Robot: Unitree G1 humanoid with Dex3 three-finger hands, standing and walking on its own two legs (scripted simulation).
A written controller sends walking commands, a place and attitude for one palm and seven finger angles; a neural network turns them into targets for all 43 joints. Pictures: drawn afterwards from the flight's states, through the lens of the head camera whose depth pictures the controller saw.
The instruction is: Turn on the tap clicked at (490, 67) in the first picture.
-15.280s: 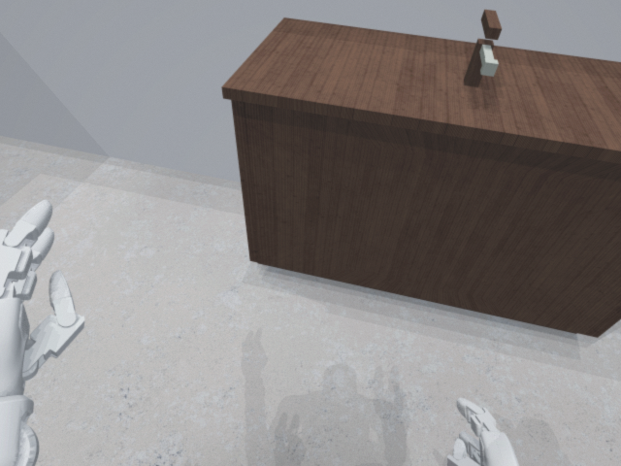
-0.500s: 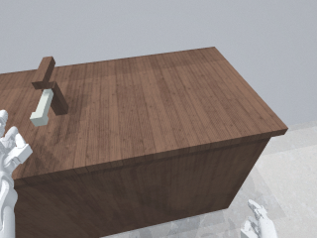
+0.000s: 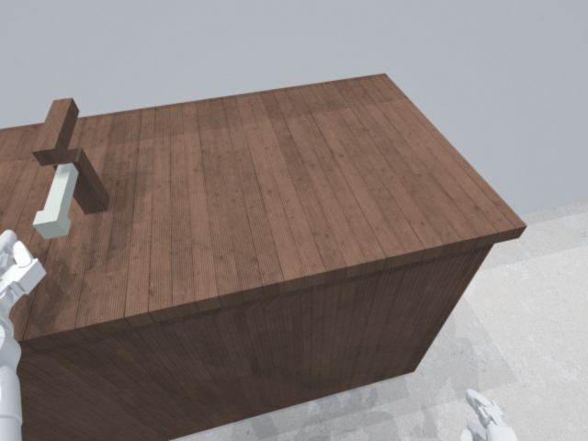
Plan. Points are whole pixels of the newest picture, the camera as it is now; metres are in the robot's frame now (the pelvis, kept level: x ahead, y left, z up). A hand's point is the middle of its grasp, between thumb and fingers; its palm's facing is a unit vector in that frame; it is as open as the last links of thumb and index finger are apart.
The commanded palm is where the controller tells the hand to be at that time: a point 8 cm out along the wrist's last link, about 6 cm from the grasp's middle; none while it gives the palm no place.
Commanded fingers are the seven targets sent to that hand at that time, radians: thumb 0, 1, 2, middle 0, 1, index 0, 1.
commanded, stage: reach beside the lever's end, fingers flat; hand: left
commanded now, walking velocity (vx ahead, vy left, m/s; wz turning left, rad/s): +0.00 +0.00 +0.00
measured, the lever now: (52, 223) +0.33 +0.35 +0.14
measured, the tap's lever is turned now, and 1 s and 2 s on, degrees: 0 0 11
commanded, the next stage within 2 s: push the lever round in 0.12 s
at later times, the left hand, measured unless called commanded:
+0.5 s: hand (42, 267) +0.28 +0.34 +0.12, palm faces +0.54 -0.84 -0.10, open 7.8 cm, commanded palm +0.23 +0.37 +0.12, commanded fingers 0.00 0.90 0.90 -0.15 -0.15 -0.15 -0.15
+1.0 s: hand (62, 263) +0.29 +0.32 +0.12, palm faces +0.54 -0.84 -0.09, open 7.8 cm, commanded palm +0.24 +0.35 +0.12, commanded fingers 0.00 0.90 0.90 -0.15 -0.15 -0.15 -0.15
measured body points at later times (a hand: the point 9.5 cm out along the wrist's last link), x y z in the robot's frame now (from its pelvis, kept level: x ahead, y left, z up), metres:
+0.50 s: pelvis +0.01 +0.01 +0.00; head +0.01 -0.01 +0.45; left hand +0.24 +0.38 +0.13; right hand +0.19 -0.23 -0.09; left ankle +0.00 +0.13 -0.73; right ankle +0.01 -0.08 -0.73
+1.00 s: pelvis +0.01 +0.00 +0.00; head +0.01 -0.02 +0.45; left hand +0.25 +0.36 +0.13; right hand +0.18 -0.25 -0.09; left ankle +0.00 +0.13 -0.73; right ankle +0.01 -0.08 -0.73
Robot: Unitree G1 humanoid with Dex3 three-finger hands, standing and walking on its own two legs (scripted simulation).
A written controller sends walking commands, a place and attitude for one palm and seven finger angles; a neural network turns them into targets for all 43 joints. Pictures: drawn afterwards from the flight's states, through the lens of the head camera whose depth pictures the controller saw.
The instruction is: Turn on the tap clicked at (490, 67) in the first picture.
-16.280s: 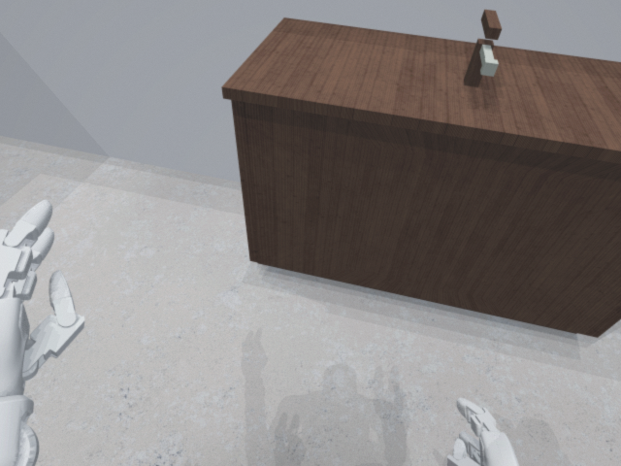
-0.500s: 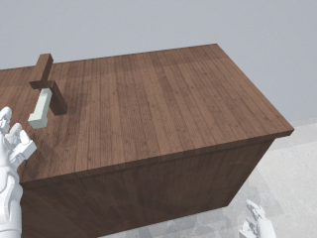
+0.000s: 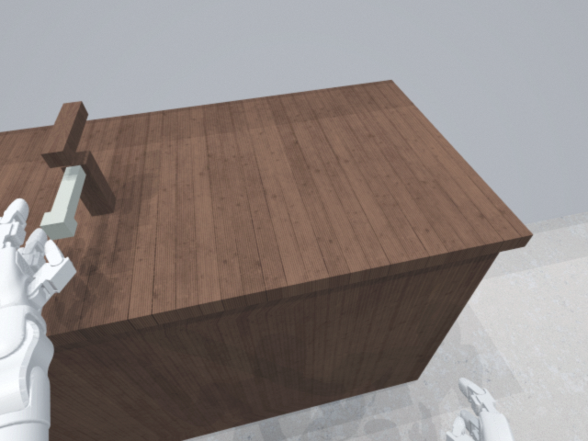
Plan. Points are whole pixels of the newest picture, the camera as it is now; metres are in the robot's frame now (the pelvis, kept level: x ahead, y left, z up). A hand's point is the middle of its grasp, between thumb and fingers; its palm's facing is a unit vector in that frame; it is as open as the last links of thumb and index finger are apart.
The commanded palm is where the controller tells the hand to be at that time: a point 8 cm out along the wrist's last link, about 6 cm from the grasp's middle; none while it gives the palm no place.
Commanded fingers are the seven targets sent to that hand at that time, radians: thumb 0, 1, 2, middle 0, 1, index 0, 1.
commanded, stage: push the lever round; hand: left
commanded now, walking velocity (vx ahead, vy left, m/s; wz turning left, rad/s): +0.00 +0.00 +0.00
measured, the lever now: (59, 224) +0.33 +0.35 +0.14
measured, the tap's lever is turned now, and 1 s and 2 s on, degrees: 0 11 39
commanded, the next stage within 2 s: none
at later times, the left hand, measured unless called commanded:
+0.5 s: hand (95, 261) +0.29 +0.28 +0.13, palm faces +0.63 -0.78 -0.05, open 7.9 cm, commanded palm +0.24 +0.31 +0.12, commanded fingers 0.00 0.90 0.90 -0.15 -0.15 -0.15 -0.15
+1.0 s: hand (123, 254) +0.30 +0.25 +0.13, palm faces +0.69 -0.72 -0.04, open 7.9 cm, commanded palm +0.25 +0.27 +0.12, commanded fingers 0.00 0.90 0.90 -0.15 -0.15 -0.15 -0.15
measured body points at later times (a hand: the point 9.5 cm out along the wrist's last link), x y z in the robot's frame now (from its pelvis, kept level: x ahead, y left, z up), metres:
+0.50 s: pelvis -0.01 +0.00 +0.00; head -0.02 -0.03 +0.45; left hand +0.25 +0.32 +0.13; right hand +0.18 -0.23 -0.09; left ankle -0.01 +0.13 -0.73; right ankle +0.00 -0.08 -0.73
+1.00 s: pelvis -0.01 +0.00 +0.00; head -0.03 -0.02 +0.45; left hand +0.26 +0.29 +0.13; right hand +0.18 -0.23 -0.09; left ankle -0.01 +0.13 -0.73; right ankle +0.00 -0.08 -0.73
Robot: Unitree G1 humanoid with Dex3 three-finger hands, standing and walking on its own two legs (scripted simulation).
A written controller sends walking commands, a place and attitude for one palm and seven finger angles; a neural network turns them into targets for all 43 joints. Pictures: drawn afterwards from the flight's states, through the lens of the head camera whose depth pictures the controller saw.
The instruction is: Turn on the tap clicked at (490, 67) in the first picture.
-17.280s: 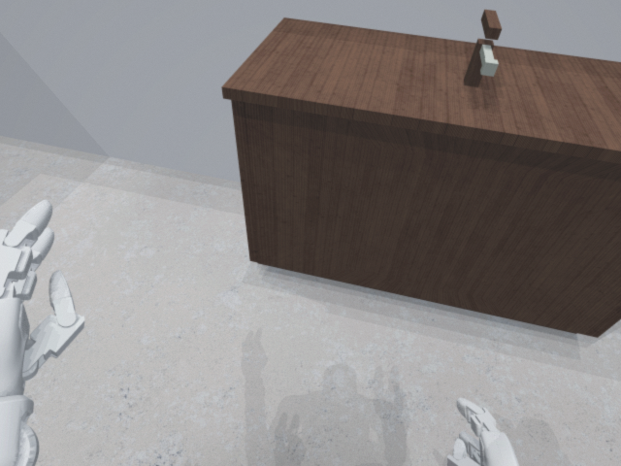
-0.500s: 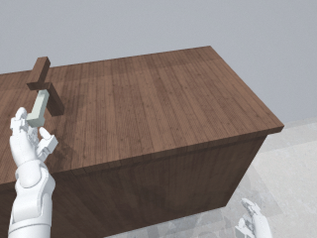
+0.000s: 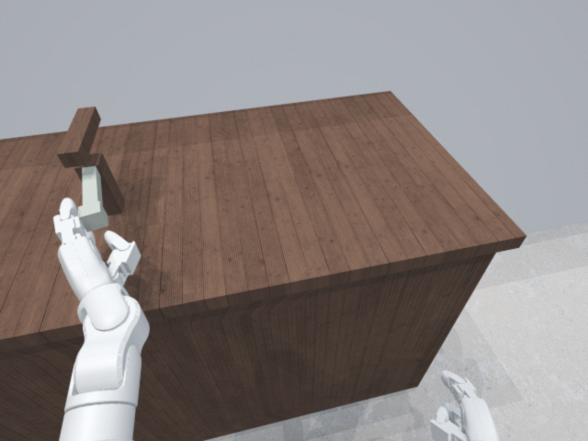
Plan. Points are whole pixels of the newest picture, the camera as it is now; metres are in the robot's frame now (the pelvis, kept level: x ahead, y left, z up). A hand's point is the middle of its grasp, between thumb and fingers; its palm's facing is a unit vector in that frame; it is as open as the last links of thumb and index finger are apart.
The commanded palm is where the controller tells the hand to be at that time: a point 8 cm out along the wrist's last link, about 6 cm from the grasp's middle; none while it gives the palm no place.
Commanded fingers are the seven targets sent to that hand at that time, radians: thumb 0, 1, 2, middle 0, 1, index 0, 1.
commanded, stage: push the lever round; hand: left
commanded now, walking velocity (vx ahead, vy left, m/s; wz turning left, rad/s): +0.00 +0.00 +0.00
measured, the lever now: (93, 216) +0.35 +0.32 +0.14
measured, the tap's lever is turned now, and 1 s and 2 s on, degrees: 11 39 65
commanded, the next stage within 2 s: lift the hand up off the lever in 1.56 s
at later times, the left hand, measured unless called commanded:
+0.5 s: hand (162, 235) +0.34 +0.22 +0.13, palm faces +0.75 -0.66 -0.04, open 8.0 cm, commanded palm +0.29 +0.24 +0.12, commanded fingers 0.00 0.90 0.90 -0.15 -0.15 -0.15 -0.15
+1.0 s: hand (183, 219) +0.37 +0.20 +0.12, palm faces +0.82 -0.57 -0.07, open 8.0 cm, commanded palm +0.33 +0.22 +0.12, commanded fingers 0.00 0.90 0.90 -0.15 -0.15 -0.15 -0.15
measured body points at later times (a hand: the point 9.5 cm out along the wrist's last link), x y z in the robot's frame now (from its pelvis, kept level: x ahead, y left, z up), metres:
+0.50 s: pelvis +0.00 +0.00 +0.00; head -0.02 -0.02 +0.45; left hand +0.29 +0.25 +0.13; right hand +0.20 -0.22 -0.09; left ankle +0.01 +0.13 -0.73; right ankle +0.01 -0.08 -0.73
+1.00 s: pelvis +0.01 -0.02 +0.00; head +0.00 -0.04 +0.45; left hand +0.33 +0.23 +0.13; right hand +0.20 -0.24 -0.11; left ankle +0.01 +0.13 -0.73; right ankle +0.01 -0.08 -0.73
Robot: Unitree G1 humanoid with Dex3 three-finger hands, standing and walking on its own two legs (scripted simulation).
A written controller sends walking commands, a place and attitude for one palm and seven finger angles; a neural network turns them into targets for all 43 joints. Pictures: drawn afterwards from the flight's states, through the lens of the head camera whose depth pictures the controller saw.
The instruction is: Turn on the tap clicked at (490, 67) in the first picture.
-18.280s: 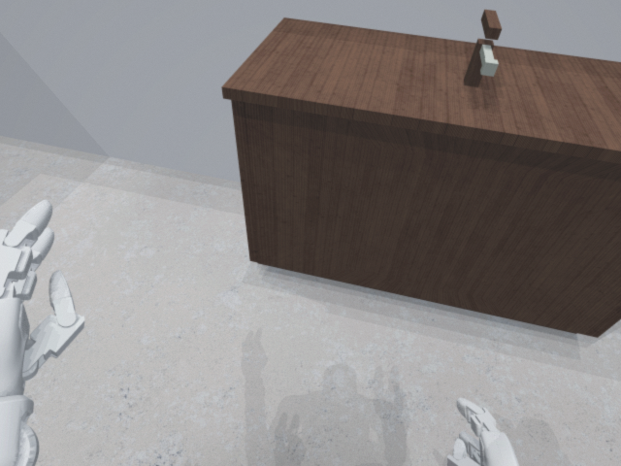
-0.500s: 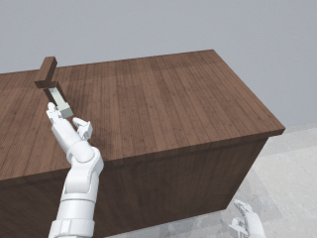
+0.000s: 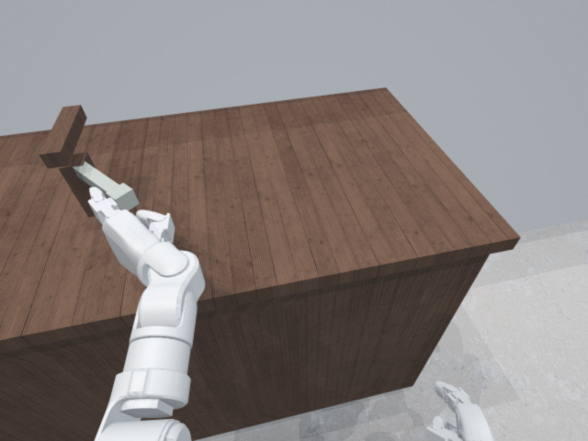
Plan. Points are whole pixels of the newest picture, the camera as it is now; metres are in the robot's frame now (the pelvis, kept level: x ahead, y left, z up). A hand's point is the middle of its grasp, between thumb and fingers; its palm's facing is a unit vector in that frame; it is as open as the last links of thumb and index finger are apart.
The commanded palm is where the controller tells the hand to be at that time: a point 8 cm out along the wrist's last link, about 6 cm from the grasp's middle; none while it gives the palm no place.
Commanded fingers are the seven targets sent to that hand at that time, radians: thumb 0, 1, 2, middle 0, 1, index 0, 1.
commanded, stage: push the lever round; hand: left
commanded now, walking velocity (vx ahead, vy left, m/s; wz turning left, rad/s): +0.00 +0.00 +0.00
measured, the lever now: (122, 198) +0.39 +0.28 +0.14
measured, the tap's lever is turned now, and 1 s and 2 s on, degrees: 39 65 65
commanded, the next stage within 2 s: lift the hand up off the lever in 0.56 s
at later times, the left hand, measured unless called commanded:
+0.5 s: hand (174, 210) +0.39 +0.21 +0.12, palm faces +0.81 -0.58 -0.08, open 8.0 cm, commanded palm +0.35 +0.23 +0.13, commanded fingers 0.00 0.90 0.90 -0.15 -0.15 -0.15 -0.15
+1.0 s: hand (177, 200) +0.41 +0.21 +0.13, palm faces +0.81 -0.58 -0.08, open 7.9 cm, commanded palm +0.35 +0.23 +0.14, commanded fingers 0.00 0.90 0.90 -0.15 -0.15 -0.15 -0.15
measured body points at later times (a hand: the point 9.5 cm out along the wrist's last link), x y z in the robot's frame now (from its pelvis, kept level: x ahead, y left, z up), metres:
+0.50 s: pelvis +0.00 +0.00 +0.00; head -0.01 -0.02 +0.45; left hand +0.35 +0.24 +0.13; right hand +0.16 -0.23 -0.12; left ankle +0.00 +0.14 -0.73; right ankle +0.00 -0.06 -0.73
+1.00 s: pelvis +0.00 +0.00 +0.00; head +0.00 -0.01 +0.45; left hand +0.36 +0.24 +0.14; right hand +0.14 -0.24 -0.12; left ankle +0.00 +0.14 -0.73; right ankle +0.00 -0.06 -0.73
